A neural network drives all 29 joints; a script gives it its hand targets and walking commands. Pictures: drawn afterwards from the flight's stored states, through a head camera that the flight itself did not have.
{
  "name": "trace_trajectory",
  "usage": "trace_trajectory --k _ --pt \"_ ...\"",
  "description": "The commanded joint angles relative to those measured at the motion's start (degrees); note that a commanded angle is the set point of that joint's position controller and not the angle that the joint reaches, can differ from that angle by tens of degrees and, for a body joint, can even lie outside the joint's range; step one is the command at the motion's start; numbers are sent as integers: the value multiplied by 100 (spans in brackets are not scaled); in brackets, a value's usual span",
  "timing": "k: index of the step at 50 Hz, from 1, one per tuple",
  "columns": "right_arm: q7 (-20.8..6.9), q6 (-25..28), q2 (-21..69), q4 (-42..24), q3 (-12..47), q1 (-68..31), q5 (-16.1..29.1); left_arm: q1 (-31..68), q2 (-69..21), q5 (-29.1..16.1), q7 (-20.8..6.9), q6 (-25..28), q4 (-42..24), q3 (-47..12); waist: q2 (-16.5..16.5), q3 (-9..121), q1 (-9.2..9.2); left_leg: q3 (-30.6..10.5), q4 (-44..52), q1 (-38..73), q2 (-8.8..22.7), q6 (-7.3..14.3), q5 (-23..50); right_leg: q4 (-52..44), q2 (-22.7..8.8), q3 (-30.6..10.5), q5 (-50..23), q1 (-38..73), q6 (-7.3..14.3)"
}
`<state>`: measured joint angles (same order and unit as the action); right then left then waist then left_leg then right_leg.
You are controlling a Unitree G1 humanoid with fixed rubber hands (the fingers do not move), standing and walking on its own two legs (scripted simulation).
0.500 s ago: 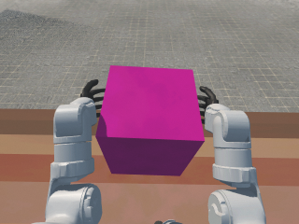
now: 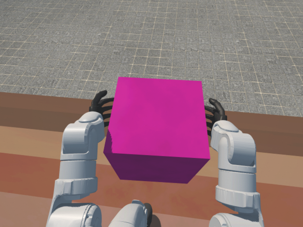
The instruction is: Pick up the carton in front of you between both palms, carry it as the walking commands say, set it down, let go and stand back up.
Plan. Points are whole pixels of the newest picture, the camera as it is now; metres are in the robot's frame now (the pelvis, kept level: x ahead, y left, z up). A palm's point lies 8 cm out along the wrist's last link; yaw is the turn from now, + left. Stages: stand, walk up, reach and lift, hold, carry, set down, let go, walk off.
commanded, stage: carry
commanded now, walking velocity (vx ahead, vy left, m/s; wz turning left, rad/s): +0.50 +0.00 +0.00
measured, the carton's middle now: (156, 135) +0.36 +0.04 +0.00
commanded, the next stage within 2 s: none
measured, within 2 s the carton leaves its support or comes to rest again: neither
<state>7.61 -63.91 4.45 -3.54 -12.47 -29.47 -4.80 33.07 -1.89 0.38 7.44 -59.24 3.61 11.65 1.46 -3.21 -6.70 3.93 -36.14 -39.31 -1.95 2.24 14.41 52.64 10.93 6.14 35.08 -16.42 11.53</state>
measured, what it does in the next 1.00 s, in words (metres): goes down: left foot 0.12 m lower, then right foot 0.12 m lower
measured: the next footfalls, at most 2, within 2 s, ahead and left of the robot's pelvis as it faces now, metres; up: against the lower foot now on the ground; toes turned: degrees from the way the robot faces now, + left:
left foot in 0.08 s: +0.23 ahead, +0.02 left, -0.12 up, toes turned -5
right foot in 0.46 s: +0.47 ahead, -0.12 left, -0.23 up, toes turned +1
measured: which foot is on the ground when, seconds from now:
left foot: up 0.00-0.06, down 0.08-0.46, up 0.48-0.80, down 0.82-1.00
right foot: down 0.00-0.06, up 0.08-0.44, down 0.46-0.86, up 0.88-1.00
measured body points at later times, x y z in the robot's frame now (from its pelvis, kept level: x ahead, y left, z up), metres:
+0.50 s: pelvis +0.37 -0.03 -0.17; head +0.38 -0.02 +0.28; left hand +0.75 +0.11 -0.05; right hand +0.75 -0.19 -0.04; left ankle +0.23 +0.03 -0.76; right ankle +0.44 -0.12 -0.90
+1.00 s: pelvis +0.74 +0.01 -0.33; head +0.78 +0.01 +0.12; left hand +1.11 +0.14 -0.25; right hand +1.09 -0.16 -0.26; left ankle +0.74 +0.06 -1.02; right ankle +0.70 -0.14 -0.92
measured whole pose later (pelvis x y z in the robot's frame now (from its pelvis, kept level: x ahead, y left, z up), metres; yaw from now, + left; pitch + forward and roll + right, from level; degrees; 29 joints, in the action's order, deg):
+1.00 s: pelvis +0.74 +0.01 -0.33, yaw +2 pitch +4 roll +0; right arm 8.3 -63.6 1.5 7.3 -10.2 -30.8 -1.9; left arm 33.9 -1.3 2.0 7.2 -62.5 9.5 11.8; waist 0.5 -0.4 4.3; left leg 4.4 -48.3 -27.7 -4.5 6.9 -25.0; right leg 81.9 0.0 -3.1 29.3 -38.1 1.3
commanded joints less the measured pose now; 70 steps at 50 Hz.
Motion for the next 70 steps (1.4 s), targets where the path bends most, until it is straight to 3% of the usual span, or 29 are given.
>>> trace_trajectory --k 1,2,3,4,5,7,12,21,23,24,25,30,37,40,41,42,43,45,46,48,53,57,59,61,62,63,65,69,70 --pt "-933 349 5037 -566 4123 -3971 1808 3713 -6098 -2712 -1584 -101 -632 -4501 -866 3266 679 586 -52 3368 -524 246 1633 1032 -1056 -473 -5875 6 -804" --pt "-938 298 4858 -491 4081 -3689 1774 3629 -5950 -2661 -1576 -125 -585 -4468 -638 3363 1529 123 101 4473 -126 492 1160 2209 -1290 -227 -6439 -812 -1055" --pt "-963 246 4678 -387 3989 -3554 1765 3800 -5806 -2561 -1561 -205 -557 -4375 681 2861 2239 -334 858 5052 248 927 821 4216 -730 244 -3828 -1810 -1289" --pt "-1025 119 4494 -92 3864 -3375 1825 3640 -5693 -2467 -1525 -324 -252 -4255 1259 2247 2028 -707 218 5226 524 879 2291 5030 -129 269 129 -2887 -1120" --pt "-1075 23 4311 213 3860 -3407 1944 3361 -5346 -2261 -1458 -477 -32 -3927 1023 2714 1249 -2470 -190 5792 1530 1347 3370 4517 -325 -930 -49 -3263 -1126" --pt "-1285 -79 4751 43 4130 -4361 2583 3264 -4762 -1734 -1294 -648 -86 -3331 20 3067 1044 -4490 750 4254 2335 2177 -2237 3600 -846 -1566 -612 -3137 -966" --pt "-1468 -73 6006 565 4167 -5458 3396 3478 -5194 -1304 -1251 -601 418 -2789 46 2683 1074 -3390 94 2829 1325 1336 797 1593 -1021 -709 -2491 -2253 -1017" --pt "-1521 199 6438 609 3820 -5333 3438 4242 -5733 -1500 -1050 -484 -118 -3250 630 2605 1333 -1388 -1758 1996 2 859 -1699 -2165 -514 52 -5511 14 -949" --pt "-1468 160 6288 699 3759 -4795 3238 3873 -5711 -1592 -1041 -542 -120 -3367 -64 2906 96 -521 -3975 808 41 254 -1898 -2713 -1108 -429 -5597 2173 -564" --pt "-1454 104 6189 867 3672 -4687 3109 3640 -5542 -1619 -1055 -569 50 -3333 -663 2471 -159 -282 -5131 -116 -347 73 -4344 -2766 -1554 -936 -5380 2558 -326" --pt "-1411 -19 6043 1079 3462 -4600 2921 3530 -5363 -1665 -1046 -603 274 -3354 -1301 2881 264 -799 -5209 -1792 -181 -37 -4713 -1224 -2352 -2126 -7493 4287 29" --pt "-1270 -34 5430 994 2912 -4461 2106 4905 -6417 -2625 -1263 -461 -255 -4037 41 2914 136 -1100 -2868 -1418 382 -176 -4200 -1600 -2792 -3928 -4708 1972 1059" --pt "-1047 266 5205 190 3155 -4614 1806 4933 -6738 -3202 -1409 -195 -433 -4299 -435 2679 -171 -109 142 867 47 -5 22 -404 -1252 -1628 -2930 549 -5" --pt "-975 223 4883 97 3279 -4248 1718 4229 -6531 -2953 -1410 -201 -42 -4164 -1089 2972 613 412 76 3393 -81 195 1112 1192 -1385 -824 -3828 -324 -391" --pt "-987 219 4742 175 3285 -4029 1655 3939 -6476 -2859 -1429 -215 117 -4103 -617 3195 1243 200 469 4145 97 375 634 2481 -1387 -581 -4599 -493 -594" --pt "-1028 189 4681 260 3315 -3954 1703 3855 -6411 -2749 -1446 -233 170 -4048 613 3000 1516 -226 767 4636 449 475 286 3986 -887 -447 -1783 -1306 -783" --pt "-1051 127 4561 587 3315 -3510 1680 3656 -6288 -2563 -1390 -332 236 -3963 1462 3508 1011 -1882 -738 6444 1723 1008 2530 4965 -696 -875 538 -3069 -1038" --pt "-1179 139 5017 479 3641 -3935 2151 3390 -5893 -2071 -1295 -422 336 -3591 790 3691 1221 -3725 43 6023 2134 1714 -1126 4456 -1027 -1064 -77 -3940 -1076" --pt "-1261 140 5401 216 3894 -4333 2465 3468 -5940 -1949 -1266 -397 285 -3571 -48 3358 1098 -3550 364 5118 1814 1464 -1775 3806 -1188 -980 -114 -3616 -1099" --pt "-1377 250 5952 -27 4262 -5014 2907 3609 -6018 -1763 -1223 -309 84 -3474 245 3194 1105 -3667 -283 4707 1809 1433 -425 3228 -1308 -1215 -611 -3729 -932" --pt "-1471 502 6364 -153 4603 -5109 3443 3259 -5937 -1440 -1121 -15 -151 -3506 380 3216 1134 -2361 -585 4107 1250 1214 625 1335 -1164 -658 -2413 -3150 -936" --pt "-1519 634 6258 2 4553 -4581 3386 3118 -5694 -1307 -1069 102 -420 -3645 225 2766 1510 -1198 -1159 3203 326 872 -1319 -2020 -811 -120 -5275 -1463 -937" --pt "-1514 638 6076 120 4538 -4443 3373 3097 -5385 -1257 -1042 61 -556 -3661 568 2671 1180 -632 -1811 2337 164 729 -1662 -2262 -560 256 -6185 -14 -845" --pt "-1492 600 5894 315 4502 -4141 3230 3000 -5143 -1254 -1049 -49 -637 -3683 464 3241 -28 -261 -3844 1868 571 268 218 -2250 -941 -50 -5875 1830 -538" --pt "-1460 529 5755 326 4387 -4219 3133 2876 -4962 -1293 -1089 -119 -511 -3622 -648 2827 -408 -36 -5581 1007 25 -19 -2303 -2681 -1286 -419 -5670 2261 -371" --pt "-1397 414 5573 523 4179 -4161 2922 2866 -4836 -1422 -1143 -229 -326 -3604 -1198 2856 -10 -235 -6590 -477 -433 -127 -5625 -1253 -2271 -1519 -8551 3487 -258" --pt "-1207 185 4915 559 3654 -3757 2466 3210 -5041 -1910 -1250 -316 -141 -3805 -1065 3647 258 -935 -5899 -1034 -116 -63 -4673 -2299 -3314 -4078 -4053 3014 765" --pt "-1113 129 5092 670 3380 -4068 2119 4102 -6103 -2626 -1400 -382 -228 -4091 224 2580 242 -704 -3241 -358 229 -117 -3814 -2217 -2235 -3151 -4874 1075 203" --pt "-1123 153 5271 693 3344 -3996 2030 4321 -6150 -2701 -1422 -336 -230 -4140 -584 2769 303 -679 -2885 -474 222 -122 -3715 -1971 -2500 -3288 -6082 1263 415"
